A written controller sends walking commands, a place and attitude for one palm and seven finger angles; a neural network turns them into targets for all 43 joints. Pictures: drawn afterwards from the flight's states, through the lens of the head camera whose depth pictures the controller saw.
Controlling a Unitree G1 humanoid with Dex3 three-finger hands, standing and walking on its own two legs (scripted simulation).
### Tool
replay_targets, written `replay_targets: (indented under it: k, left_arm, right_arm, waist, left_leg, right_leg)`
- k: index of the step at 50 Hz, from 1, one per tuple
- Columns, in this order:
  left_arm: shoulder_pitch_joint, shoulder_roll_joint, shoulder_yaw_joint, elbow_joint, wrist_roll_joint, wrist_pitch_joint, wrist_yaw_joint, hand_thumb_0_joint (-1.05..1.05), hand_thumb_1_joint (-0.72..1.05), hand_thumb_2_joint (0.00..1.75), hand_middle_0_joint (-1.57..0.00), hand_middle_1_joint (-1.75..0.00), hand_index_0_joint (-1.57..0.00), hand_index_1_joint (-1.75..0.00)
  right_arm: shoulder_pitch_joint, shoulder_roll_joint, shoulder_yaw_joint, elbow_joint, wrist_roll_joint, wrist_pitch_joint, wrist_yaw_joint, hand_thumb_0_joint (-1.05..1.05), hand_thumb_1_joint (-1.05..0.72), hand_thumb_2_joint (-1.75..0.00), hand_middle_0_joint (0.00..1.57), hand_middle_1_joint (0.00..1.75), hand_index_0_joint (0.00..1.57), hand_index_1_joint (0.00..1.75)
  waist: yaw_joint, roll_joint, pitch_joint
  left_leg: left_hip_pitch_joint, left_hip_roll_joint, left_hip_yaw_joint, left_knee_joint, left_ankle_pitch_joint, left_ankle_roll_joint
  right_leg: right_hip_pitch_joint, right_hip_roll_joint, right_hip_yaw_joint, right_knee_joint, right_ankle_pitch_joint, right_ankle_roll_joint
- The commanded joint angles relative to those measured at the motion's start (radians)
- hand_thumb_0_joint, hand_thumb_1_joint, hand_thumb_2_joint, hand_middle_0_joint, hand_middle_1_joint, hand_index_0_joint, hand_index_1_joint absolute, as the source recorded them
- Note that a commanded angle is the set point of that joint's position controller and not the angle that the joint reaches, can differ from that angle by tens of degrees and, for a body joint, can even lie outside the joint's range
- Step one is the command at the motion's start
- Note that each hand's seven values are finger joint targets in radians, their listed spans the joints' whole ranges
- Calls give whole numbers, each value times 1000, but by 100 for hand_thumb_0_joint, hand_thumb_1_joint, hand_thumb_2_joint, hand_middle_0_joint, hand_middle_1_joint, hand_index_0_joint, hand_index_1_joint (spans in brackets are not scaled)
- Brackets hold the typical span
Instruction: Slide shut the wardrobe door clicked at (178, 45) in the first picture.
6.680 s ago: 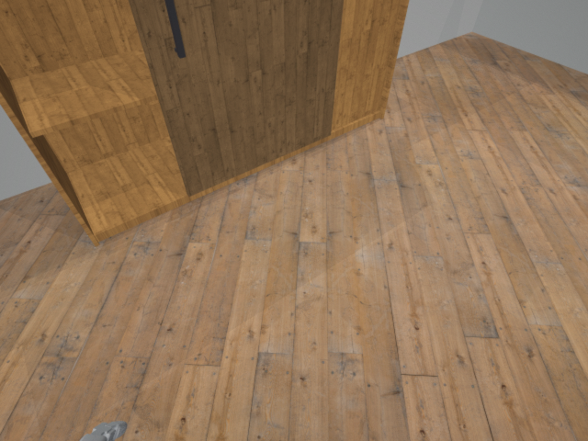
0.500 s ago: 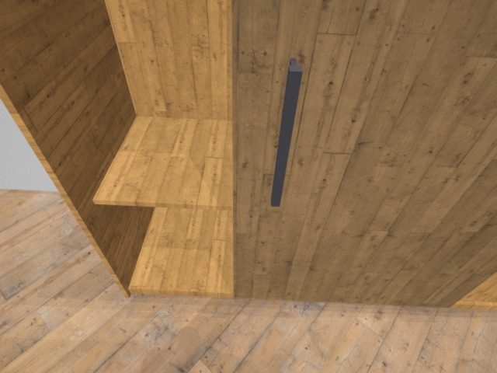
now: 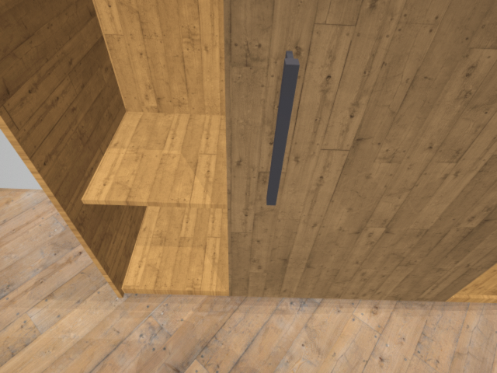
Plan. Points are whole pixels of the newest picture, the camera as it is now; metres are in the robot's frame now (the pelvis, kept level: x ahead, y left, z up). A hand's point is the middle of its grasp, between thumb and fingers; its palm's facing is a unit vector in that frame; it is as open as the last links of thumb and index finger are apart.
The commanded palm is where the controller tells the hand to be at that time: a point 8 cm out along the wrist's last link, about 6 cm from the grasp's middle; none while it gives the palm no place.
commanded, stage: look again from close up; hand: right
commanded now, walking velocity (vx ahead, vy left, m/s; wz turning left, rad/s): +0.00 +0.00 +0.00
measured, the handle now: (278, 140) +0.51 -0.01 +0.11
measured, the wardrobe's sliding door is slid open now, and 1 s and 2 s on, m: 0.43 0.43 0.43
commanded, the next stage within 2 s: shuffle to correct the standing spot in 0.80 s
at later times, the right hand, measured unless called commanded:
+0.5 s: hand out of the picture +0.02 -0.20 -0.17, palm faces +0.01 +0.98 -0.20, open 7.4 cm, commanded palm none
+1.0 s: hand out of the picture -0.01 -0.21 -0.17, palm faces +0.01 +0.98 -0.20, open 7.4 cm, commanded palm none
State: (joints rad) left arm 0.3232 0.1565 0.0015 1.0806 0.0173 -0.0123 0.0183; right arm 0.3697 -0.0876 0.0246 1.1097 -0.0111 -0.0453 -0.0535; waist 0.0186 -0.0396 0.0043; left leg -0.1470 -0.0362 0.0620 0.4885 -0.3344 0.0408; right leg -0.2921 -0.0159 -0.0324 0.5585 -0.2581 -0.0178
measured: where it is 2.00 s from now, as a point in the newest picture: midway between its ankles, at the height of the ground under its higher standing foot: outside the picture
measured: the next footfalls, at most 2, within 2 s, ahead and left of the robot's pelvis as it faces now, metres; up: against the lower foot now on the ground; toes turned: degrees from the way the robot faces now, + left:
right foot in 1.56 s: +0.11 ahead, -0.02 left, +0.00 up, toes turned -3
left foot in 1.92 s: +0.13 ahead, +0.25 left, +0.00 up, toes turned +4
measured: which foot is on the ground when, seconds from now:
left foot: down 0.00-1.00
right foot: down 0.00-1.00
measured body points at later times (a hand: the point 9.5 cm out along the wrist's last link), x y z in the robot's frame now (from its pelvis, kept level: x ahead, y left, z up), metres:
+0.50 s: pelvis +0.01 -0.03 +0.00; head +0.02 -0.03 +0.45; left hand +0.03 +0.20 -0.15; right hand +0.02 -0.25 -0.16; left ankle -0.04 +0.09 -0.73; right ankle +0.02 -0.11 -0.73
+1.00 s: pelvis +0.01 -0.04 +0.01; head +0.01 -0.04 +0.46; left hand +0.02 +0.19 -0.15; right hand -0.01 -0.26 -0.16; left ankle -0.04 +0.09 -0.73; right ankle +0.02 -0.11 -0.73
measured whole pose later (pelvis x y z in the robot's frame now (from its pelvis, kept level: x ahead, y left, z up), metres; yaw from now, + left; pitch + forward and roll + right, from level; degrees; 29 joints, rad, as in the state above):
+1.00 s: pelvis +0.01 -0.04 +0.01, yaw +1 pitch -1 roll +0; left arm 0.25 0.16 -0.01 1.14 0.01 -0.02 0.02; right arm 0.34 -0.17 0.02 1.12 -0.01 -0.01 -0.04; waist -0.01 0.02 0.01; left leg -0.10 0.05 0.02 0.43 -0.32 -0.03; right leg -0.19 0.06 -0.08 0.41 -0.20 -0.08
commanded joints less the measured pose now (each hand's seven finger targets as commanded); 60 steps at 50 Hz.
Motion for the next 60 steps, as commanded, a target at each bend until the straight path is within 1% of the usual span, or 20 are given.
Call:
replay_targets:
  k: [1,5,8,11,15,21,25,26,31,36,40,42,45,46,49,52,55,57,59,60]
  left_arm:
    - [46,56,-3,-45,-3,-26,6,0,90,90,-20,-30,-20,-30]
    - [22,74,-4,-39,-6,-24,9,0,90,90,-20,-30,-20,-30]
    - [7,86,-5,-31,-4,-22,8,0,90,90,-20,-30,-20,-30]
    - [-5,92,-6,-25,-5,-23,8,0,90,90,-20,-30,-20,-30]
    - [-14,111,-4,-24,-5,-26,8,0,90,90,-20,-30,-20,-30]
    - [-24,122,-2,-11,-8,-29,12,0,90,90,-20,-30,-20,-30]
    - [-31,134,-1,-8,-9,-28,12,0,90,90,-20,-30,-20,-30]
    - [-38,129,-1,-7,-10,-27,12,0,90,90,-20,-30,-20,-30]
    - [-41,132,0,1,-11,-24,10,0,90,90,-20,-30,-20,-30]
    - [-40,134,1,5,-12,-24,10,0,90,90,-20,-30,-20,-30]
    - [-41,139,3,8,-10,-26,10,0,90,90,-20,-30,-20,-30]
    - [-41,138,3,8,-11,-25,10,0,90,90,-20,-30,-20,-30]
    - [-34,140,4,12,-11,-27,10,0,90,90,-20,-30,-20,-30]
    - [-31,118,-1,20,-12,-24,11,0,90,90,-20,-30,-20,-30]
    - [-20,118,2,33,-8,-20,13,0,90,90,-20,-30,-20,-30]
    - [-11,132,15,38,-5,-13,18,0,90,90,-20,-30,-20,-30]
    - [18,156,30,43,-1,-7,28,0,90,90,-20,-30,-20,-30]
    - [33,167,41,42,2,-3,33,0,90,90,-20,-30,-20,-30]
    - [32,172,49,36,6,-2,34,0,90,90,-20,-30,-20,-30]
    - [28,169,50,33,8,-2,33,0,90,90,-20,-30,-20,-30]
  right_arm:
    - [39,-126,-27,-55,-2,-6,-2,0,-90,-90,20,30,20,30]
    - [34,-140,-24,-65,0,7,-1,0,-90,-90,20,30,20,30]
    - [28,-155,-25,-70,1,13,0,0,-90,-90,20,30,20,30]
    - [20,-164,-24,-72,0,15,3,0,-90,-90,20,30,20,30]
    - [14,-180,-27,-75,0,18,5,0,-90,-90,20,30,20,30]
    - [11,-190,-28,-62,0,20,5,0,-90,-90,20,30,20,30]
    - [8,-190,-28,-51,-1,26,6,0,-90,-90,20,30,20,30]
    - [15,-190,-27,-49,-2,24,6,0,-90,-90,20,30,20,30]
    - [16,-189,-23,-36,-3,26,8,0,-90,-90,20,30,20,30]
    - [25,-188,-22,-27,-3,26,8,0,-90,-90,20,30,20,30]
    - [31,-186,-23,-22,-4,28,8,0,-90,-90,20,30,20,30]
    - [30,-188,-24,-20,-4,28,8,0,-90,-90,20,30,20,30]
    - [30,-190,-25,-19,-4,29,8,0,-90,-90,20,30,20,30]
    - [43,-170,-20,-11,-3,31,8,0,-90,-90,20,30,20,30]
    - [58,-150,-17,4,-3,39,11,0,-90,-90,20,30,20,30]
    - [63,-150,-21,1,-10,50,15,0,-90,-90,20,30,20,30]
    - [65,-147,-28,-10,-16,63,22,0,-90,-90,20,30,20,30]
    - [68,-145,-36,-18,-21,70,27,0,-90,-90,20,30,20,30]
    - [75,-134,-44,-29,-25,74,32,0,-90,-90,20,30,20,30]
    - [83,-129,-47,-30,-26,73,35,0,-90,-90,20,30,20,30]
  waist:
    - [-12,70,68]
    - [-18,73,79]
    - [-26,37,94]
    - [-31,63,94]
    - [-29,40,44]
    - [-31,34,27]
    - [-27,22,33]
    - [-32,41,45]
    - [-28,46,63]
    - [-28,55,59]
    - [-27,31,46]
    - [-29,45,63]
    - [-29,36,50]
    - [-30,63,61]
    - [-24,43,73]
    - [-22,27,97]
    - [-15,-30,88]
    - [-15,-46,72]
    - [-21,-40,57]
    - [-25,-34,48]
  left_leg:
    - [-66,122,-115,-76,216,28]
    - [-67,124,-118,-77,192,17]
    - [-72,123,-114,-82,149,12]
    - [-61,124,-111,-94,147,6]
    - [-43,130,-106,-89,170,-1]
    - [-26,133,-95,-93,192,-9]
    - [-37,135,-91,-98,155,-13]
    - [-36,135,-94,-108,162,-13]
    - [-45,139,-92,-119,142,-14]
    - [-46,141,-91,-126,132,-17]
    - [-51,142,-92,-122,131,-19]
    - [-49,142,-92,-125,131,-18]
    - [-45,144,-86,-121,129,-20]
    - [-46,139,-79,-130,110,-23]
    - [-66,119,-67,-110,58,-28]
    - [-102,100,-48,-72,17,-24]
    - [-183,76,-31,19,-32,-24]
    - [-201,73,-29,102,-81,-19]
    - [-198,77,-33,136,-96,-15]
    - [-167,73,-34,108,-74,-12]
  right_leg:
    - [9,-64,89,-88,171,-32]
    - [32,-63,93,-112,178,-34]
    - [35,-64,99,-135,171,-36]
    - [38,-67,106,-149,178,-40]
    - [87,-74,105,-155,228,-41]
    - [117,-82,110,-163,294,-45]
    - [129,-86,116,-185,266,-44]
    - [122,-85,111,-183,258,-46]
    - [118,-84,114,-207,212,-44]
    - [129,-86,117,-218,198,-44]
    - [146,-87,122,-232,197,-42]
    - [130,-86,122,-233,190,-43]
    - [142,-89,123,-241,200,-42]
    - [137,-93,125,-244,166,-43]
    - [131,-115,158,-284,49,-43]
    - [115,-148,199,-314,-39,-59]
    - [151,-204,254,-326,-42,-92]
    - [122,-248,282,-321,-54,-130]
    - [83,-269,272,-302,-49,-147]
    - [53,-260,251,-286,-44,-140]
